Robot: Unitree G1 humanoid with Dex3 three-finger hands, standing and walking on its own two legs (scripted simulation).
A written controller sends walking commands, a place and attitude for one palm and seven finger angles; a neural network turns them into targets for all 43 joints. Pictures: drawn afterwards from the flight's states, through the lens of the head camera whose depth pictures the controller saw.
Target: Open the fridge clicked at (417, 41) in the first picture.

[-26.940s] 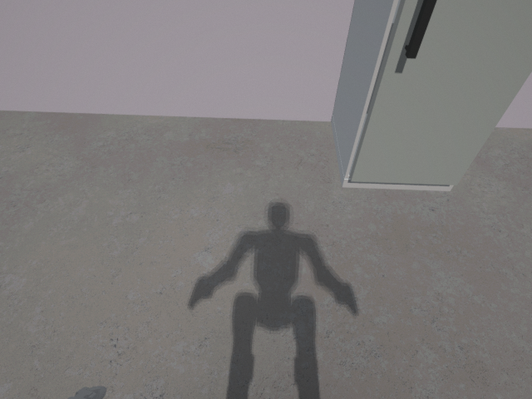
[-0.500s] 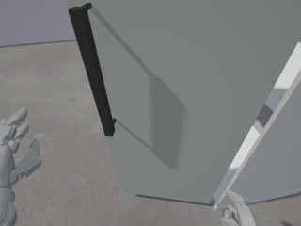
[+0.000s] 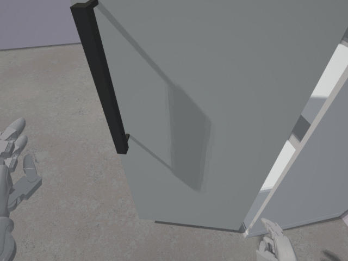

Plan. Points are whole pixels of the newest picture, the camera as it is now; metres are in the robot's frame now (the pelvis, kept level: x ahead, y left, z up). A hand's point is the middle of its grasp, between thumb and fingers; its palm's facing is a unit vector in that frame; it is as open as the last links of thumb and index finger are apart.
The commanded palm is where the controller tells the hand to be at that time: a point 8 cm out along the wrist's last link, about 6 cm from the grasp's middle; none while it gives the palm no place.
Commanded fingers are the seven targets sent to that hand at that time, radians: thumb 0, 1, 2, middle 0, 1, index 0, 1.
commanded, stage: step back with the hand held close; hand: left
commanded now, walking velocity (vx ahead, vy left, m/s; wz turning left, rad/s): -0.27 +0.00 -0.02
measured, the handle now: (111, 91) +0.44 +0.22 +0.18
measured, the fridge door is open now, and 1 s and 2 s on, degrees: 72 72 72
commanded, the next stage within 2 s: stop stepping back and stand still in 1.02 s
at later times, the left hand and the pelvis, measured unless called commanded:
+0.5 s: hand out of the picture +0.12 +0.31 +0.15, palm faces +0.45 -0.76 -0.47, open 7.4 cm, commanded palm +0.06 +0.34 +0.17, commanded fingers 0.00 0.90 0.90 -0.20 -0.30 -0.20 -0.30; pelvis -0.07 +0.03 -0.02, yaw +2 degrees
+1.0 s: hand out of the picture +0.04 +0.31 +0.16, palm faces +0.44 -0.80 -0.40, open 7.4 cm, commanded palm -0.01 +0.35 +0.17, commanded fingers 0.00 0.90 0.90 -0.20 -0.30 -0.20 -0.30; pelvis -0.15 +0.05 -0.01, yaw +0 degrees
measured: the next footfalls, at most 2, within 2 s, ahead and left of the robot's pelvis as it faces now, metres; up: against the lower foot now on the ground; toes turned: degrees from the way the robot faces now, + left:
right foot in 0.88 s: -0.12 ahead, -0.09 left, +0.00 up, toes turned +3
left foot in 1.04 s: -0.06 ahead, +0.14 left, +0.00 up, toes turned +1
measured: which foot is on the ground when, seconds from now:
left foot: down 0.00-0.90, up 0.92-1.00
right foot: down 0.00-0.70, up 0.72-0.86, down 0.88-1.00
